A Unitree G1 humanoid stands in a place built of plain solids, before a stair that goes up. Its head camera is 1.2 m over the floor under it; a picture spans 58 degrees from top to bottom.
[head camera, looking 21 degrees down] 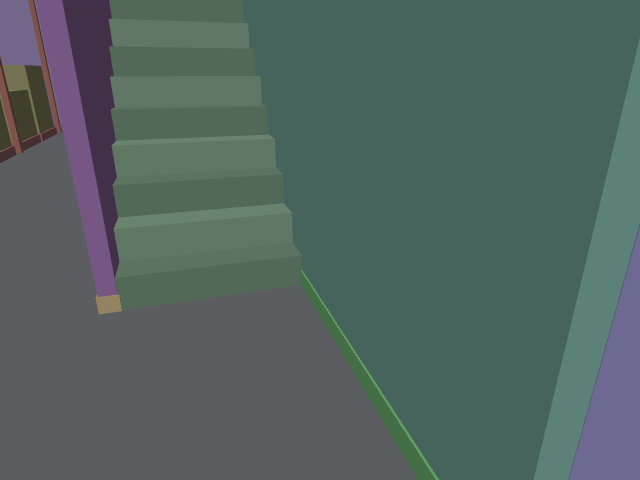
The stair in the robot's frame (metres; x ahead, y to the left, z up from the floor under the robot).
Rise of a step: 0.20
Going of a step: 0.22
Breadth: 1.02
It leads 17 degrees to the left of straight ahead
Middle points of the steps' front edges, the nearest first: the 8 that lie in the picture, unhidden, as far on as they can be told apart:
2.21 0.59 0.20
2.42 0.66 0.39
2.63 0.73 0.59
2.84 0.79 0.79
3.05 0.86 0.99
3.26 0.93 1.18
3.47 0.99 1.38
3.68 1.06 1.58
